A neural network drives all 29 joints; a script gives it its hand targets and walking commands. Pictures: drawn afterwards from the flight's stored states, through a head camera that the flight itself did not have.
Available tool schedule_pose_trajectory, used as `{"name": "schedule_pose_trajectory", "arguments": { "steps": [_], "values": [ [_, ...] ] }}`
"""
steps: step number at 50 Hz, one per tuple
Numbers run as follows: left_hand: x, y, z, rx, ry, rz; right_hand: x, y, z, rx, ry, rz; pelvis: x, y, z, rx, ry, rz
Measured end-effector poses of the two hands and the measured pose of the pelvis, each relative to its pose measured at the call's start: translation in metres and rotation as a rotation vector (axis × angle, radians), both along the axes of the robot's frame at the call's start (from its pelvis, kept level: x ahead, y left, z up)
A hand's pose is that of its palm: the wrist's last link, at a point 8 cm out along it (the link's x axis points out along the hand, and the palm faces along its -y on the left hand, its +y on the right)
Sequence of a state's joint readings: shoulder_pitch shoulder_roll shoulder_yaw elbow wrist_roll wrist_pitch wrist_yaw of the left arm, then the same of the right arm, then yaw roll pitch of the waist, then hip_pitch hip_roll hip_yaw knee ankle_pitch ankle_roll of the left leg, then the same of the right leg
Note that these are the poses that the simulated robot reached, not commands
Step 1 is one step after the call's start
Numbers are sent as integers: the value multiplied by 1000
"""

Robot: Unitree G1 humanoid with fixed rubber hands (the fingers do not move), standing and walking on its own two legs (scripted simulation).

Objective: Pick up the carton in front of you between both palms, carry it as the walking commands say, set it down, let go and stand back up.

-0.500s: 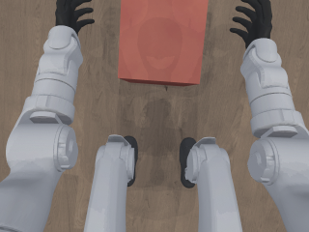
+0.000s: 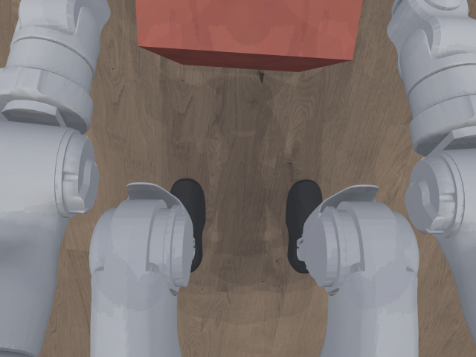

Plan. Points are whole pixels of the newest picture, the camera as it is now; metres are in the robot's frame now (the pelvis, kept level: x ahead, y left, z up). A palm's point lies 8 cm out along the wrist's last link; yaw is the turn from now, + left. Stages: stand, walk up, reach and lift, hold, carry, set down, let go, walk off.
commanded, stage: reach and lift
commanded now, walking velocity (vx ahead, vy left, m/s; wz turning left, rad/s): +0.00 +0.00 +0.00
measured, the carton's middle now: out of the picture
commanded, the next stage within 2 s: none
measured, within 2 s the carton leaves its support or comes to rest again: leaves its support in 0.80 s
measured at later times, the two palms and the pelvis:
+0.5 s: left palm out of the picture +0.57 +0.17 -0.17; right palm out of the picture +0.56 -0.14 -0.17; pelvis +0.00 +0.00 +0.00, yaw +0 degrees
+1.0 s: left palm out of the picture +0.54 +0.18 -0.07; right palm out of the picture +0.55 -0.12 -0.07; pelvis +0.01 -0.01 +0.03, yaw +1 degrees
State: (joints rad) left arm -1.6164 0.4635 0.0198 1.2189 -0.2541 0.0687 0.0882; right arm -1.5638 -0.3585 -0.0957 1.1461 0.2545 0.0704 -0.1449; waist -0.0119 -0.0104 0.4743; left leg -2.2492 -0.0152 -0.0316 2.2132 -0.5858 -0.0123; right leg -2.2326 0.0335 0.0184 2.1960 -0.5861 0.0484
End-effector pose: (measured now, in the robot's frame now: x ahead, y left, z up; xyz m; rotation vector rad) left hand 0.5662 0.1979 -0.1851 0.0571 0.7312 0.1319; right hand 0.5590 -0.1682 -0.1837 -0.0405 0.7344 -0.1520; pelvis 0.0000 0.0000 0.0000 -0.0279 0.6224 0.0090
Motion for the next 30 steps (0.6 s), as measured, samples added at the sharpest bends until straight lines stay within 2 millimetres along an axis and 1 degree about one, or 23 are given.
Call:
{"name": "schedule_pose_trajectory", "arguments": {
  "steps": [4, 7, 12, 17, 22, 26, 30],
  "values": [
    [9, 0, 5, -2, -23, -3, 9, 6, 4, 4, -21, 12, 4, 0, -4, -1, -1, -2],
    [11, -1, 10, -5, -26, -7, 12, 11, 8, 7, -23, 17, 7, 0, -5, -1, 7, 0],
    [7, -5, 13, -14, -16, -16, 8, 16, 12, 10, -11, 22, 8, 0, -3, -4, 25, 3],
    [2, -10, 13, -19, -12, -28, 4, 18, 12, 12, -8, 27, 4, 0, 0, -5, 26, 3],
    [3, -29, 12, -39, -14, -55, 5, 32, 12, 30, -13, 40, -1, 0, 3, -4, 8, 2],
    [4, -30, 13, -23, -9, -51, 5, 34, 13, 28, -9, 38, -4, -1, 2, -4, -13, -1],
    [6, -29, 13, -30, 0, -63, 6, 33, 12, 46, -4, 38, -4, 0, -3, -3, -23, -4]
  ]
}}
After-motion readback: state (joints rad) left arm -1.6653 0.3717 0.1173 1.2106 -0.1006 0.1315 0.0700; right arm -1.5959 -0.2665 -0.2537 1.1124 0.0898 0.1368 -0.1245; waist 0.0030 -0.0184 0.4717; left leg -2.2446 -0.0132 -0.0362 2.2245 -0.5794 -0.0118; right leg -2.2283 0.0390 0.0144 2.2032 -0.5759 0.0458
